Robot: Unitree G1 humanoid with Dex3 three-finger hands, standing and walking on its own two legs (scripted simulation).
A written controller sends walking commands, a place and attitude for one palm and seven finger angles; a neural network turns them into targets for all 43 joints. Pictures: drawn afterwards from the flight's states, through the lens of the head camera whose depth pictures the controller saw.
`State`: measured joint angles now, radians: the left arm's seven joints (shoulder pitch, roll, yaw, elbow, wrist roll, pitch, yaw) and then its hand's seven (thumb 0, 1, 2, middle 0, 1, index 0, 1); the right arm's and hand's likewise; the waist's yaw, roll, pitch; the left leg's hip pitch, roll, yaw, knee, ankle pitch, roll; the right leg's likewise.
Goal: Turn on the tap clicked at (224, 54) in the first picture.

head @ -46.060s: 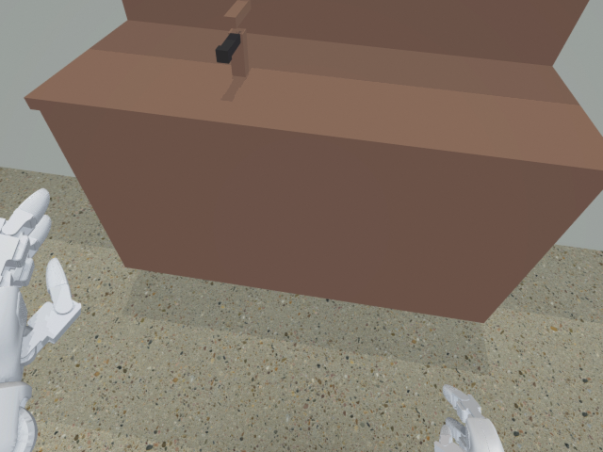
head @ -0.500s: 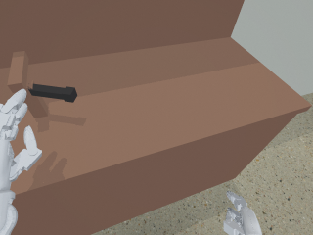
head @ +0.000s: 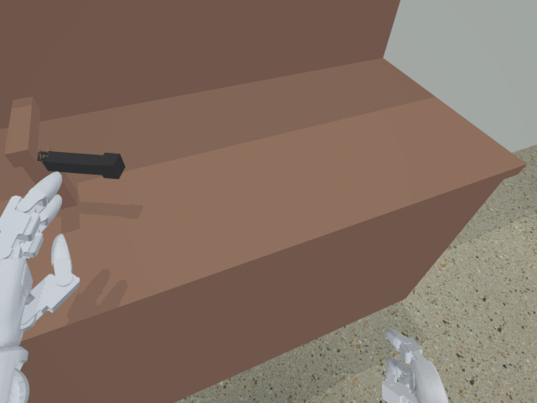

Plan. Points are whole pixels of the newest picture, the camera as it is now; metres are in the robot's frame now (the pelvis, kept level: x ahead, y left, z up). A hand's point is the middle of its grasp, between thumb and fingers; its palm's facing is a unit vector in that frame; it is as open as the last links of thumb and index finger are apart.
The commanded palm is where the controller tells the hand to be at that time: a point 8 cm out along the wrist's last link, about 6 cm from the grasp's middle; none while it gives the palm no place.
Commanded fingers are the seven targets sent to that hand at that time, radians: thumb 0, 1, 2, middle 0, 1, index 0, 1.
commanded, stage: come to a stop and stand still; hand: left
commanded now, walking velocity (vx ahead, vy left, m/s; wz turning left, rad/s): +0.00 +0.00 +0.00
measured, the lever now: (111, 165) +0.42 +0.28 +0.12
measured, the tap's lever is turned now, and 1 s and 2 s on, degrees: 63 63 63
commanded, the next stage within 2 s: look again from close up in 0.34 s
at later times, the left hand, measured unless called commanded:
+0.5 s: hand (45, 266) +0.22 +0.27 +0.15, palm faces +0.39 -0.85 -0.36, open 7.4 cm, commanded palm +0.16 +0.29 +0.18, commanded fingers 0.00 0.90 0.90 -0.20 -0.30 -0.20 -0.30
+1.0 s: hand out of the picture +0.23 +0.30 +0.19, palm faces +0.51 -0.77 -0.38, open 7.4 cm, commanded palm +0.14 +0.29 +0.18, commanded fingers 0.00 0.90 0.90 -0.20 -0.30 -0.20 -0.30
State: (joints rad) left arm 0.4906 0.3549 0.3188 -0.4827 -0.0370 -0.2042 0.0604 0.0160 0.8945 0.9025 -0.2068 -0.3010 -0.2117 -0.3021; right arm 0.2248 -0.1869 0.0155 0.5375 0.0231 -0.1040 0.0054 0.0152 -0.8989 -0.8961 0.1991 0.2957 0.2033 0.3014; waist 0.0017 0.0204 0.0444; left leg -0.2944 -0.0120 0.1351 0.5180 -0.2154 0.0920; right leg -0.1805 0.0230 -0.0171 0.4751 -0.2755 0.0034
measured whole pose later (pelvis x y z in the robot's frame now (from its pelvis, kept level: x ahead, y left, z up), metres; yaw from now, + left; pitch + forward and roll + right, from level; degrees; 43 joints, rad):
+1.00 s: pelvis -0.01 +0.00 +0.00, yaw +1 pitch -1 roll -1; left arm 0.17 0.46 0.46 -0.34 -0.02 -0.22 0.09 0.02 0.89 0.90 -0.21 -0.30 -0.21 -0.30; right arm 0.19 -0.18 0.02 0.57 0.00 -0.14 0.01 0.02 -0.90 -0.90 0.20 0.30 0.20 0.30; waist 0.06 -0.05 0.09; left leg -0.30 -0.04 0.12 0.48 -0.17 0.11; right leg -0.21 0.00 -0.04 0.50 -0.28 -0.01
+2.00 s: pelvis +0.02 +0.00 +0.00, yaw +0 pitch -1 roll -2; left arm 0.40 0.38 0.35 -0.51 -0.03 -0.18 0.10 0.02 0.89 0.90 -0.21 -0.30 -0.21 -0.30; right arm 0.17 -0.18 0.04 0.56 0.01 -0.12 -0.02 0.02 -0.90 -0.90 0.20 0.30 0.20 0.30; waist 0.02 -0.04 0.08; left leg -0.25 -0.04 0.10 0.48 -0.21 0.09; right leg -0.13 0.01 -0.03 0.42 -0.28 0.01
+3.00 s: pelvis -0.03 -0.07 -0.02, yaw +4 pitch -3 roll -1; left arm 0.16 0.37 0.37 -0.32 -0.07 -0.04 0.19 0.02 0.89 0.90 -0.21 -0.30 -0.22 -0.30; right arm 0.09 -0.22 0.07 0.66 -0.02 -0.07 -0.04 0.01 -0.90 -0.90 0.20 0.30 0.20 0.30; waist 0.09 0.02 0.02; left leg -0.40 0.01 -0.01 0.68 -0.24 0.01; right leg -0.27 0.06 -0.15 0.66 -0.35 -0.09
